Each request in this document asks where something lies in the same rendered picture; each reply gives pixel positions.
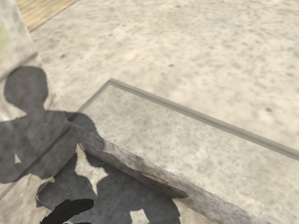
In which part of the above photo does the robot left hand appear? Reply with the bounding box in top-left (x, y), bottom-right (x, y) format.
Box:
top-left (39, 199), bottom-right (94, 224)

